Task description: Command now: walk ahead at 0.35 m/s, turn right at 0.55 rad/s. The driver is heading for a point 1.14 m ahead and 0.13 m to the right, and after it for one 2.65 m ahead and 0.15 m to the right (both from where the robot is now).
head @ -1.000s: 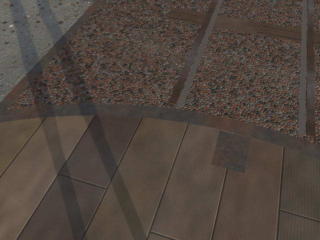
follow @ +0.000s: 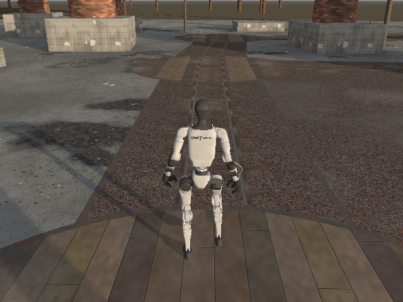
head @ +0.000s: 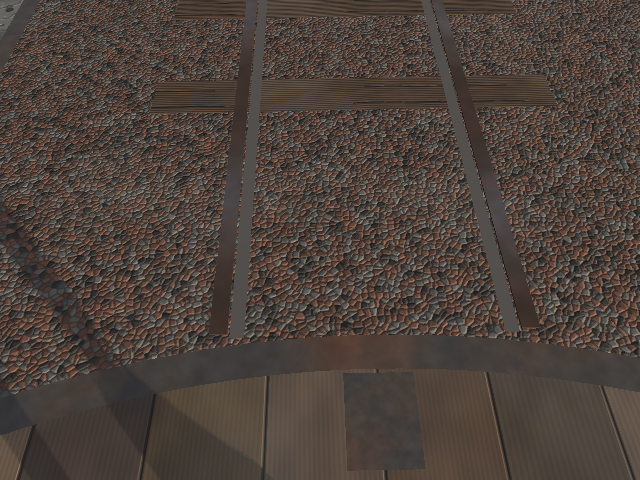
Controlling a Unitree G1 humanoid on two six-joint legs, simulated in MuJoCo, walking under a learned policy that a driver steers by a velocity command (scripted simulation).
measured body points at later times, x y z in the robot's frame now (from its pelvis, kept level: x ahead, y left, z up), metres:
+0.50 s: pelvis +0.15 -0.06 -0.01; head +0.18 -0.10 +0.44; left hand +0.36 +0.16 -0.09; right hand +0.23 -0.36 -0.13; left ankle +0.21 +0.10 -0.68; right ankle +0.21 -0.15 -0.74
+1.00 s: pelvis +0.20 -0.04 -0.01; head +0.21 -0.04 +0.44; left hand +0.40 +0.16 -0.12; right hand +0.23 -0.31 -0.14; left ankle +0.21 +0.08 -0.74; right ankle +0.21 -0.15 -0.74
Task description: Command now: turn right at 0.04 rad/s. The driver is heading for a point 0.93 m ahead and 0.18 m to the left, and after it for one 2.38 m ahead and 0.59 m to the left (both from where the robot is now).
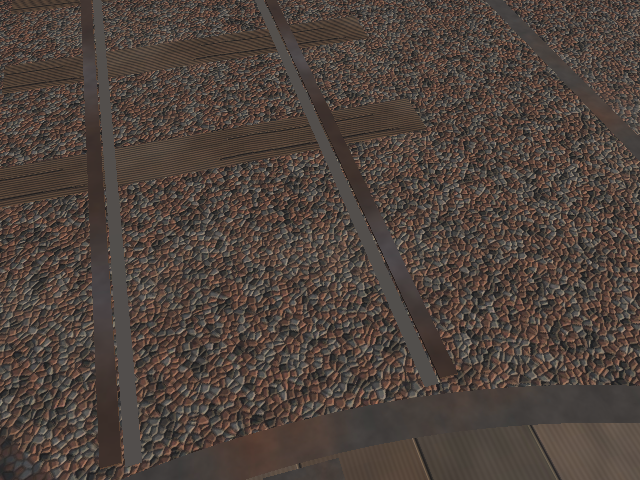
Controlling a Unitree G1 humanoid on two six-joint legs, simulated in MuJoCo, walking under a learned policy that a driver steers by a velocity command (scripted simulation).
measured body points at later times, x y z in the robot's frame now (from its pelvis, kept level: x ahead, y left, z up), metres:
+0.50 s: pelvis +0.07 -0.02 +0.00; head +0.07 -0.03 +0.45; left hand +0.19 +0.24 -0.10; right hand +0.10 -0.28 -0.14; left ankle -0.02 +0.12 -0.72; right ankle +0.07 -0.11 -0.73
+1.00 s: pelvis +0.30 +0.03 -0.01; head +0.34 +0.04 +0.43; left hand +0.28 +0.31 -0.15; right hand +0.53 -0.20 -0.09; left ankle +0.41 +0.12 -0.73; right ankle +0.09 -0.11 -0.68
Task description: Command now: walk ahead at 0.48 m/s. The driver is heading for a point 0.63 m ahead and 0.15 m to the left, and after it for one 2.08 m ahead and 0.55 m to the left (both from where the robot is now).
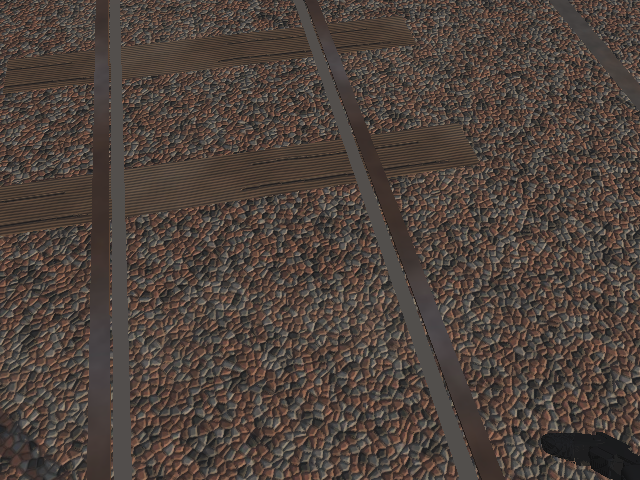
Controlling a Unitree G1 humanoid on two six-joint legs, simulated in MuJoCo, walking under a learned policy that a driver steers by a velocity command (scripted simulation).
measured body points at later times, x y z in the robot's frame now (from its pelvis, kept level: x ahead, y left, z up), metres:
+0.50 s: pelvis +0.27 -0.01 +0.01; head +0.31 -0.01 +0.46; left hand +0.52 +0.20 -0.06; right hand +0.24 -0.28 -0.12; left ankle +0.11 +0.09 -0.72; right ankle +0.43 -0.13 -0.70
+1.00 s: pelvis +0.54 +0.01 +0.01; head +0.57 +0.03 +0.46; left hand +0.50 +0.30 -0.12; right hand +0.79 -0.17 -0.08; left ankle +0.67 +0.17 -0.69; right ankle +0.43 -0.13 -0.72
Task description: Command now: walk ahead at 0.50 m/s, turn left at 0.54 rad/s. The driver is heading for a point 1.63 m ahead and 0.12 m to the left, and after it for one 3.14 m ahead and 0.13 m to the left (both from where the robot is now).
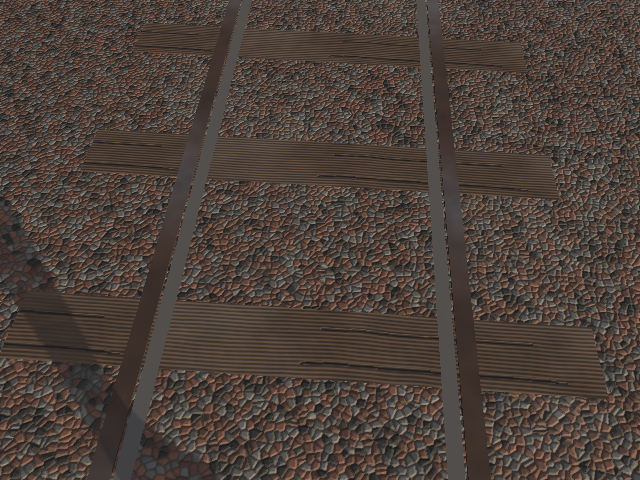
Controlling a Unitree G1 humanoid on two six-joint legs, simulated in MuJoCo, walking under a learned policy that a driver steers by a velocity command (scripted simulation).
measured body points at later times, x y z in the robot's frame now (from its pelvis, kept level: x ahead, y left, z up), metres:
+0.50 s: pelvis +0.28 +0.04 +0.01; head +0.30 +0.06 +0.46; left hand +0.45 +0.32 -0.08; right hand +0.39 -0.23 -0.09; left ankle +0.16 +0.11 -0.73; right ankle +0.49 -0.07 -0.70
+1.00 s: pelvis +0.56 +0.08 +0.01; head +0.59 +0.08 +0.46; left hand +0.48 +0.34 -0.11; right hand +0.83 -0.09 -0.07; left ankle +0.69 +0.27 -0.69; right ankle +0.49 -0.04 -0.73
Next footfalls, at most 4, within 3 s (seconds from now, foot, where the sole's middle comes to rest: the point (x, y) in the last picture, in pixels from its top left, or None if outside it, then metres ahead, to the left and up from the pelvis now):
0.06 left None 0.20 0.11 -0.77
0.58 right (365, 447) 0.53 -0.03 -0.77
1.12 left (234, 339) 0.76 0.27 -0.77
1.64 right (315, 230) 1.10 0.11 -0.77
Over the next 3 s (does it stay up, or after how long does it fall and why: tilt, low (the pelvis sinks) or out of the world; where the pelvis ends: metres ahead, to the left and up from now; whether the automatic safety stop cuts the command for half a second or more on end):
stays up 1.16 0.22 0.00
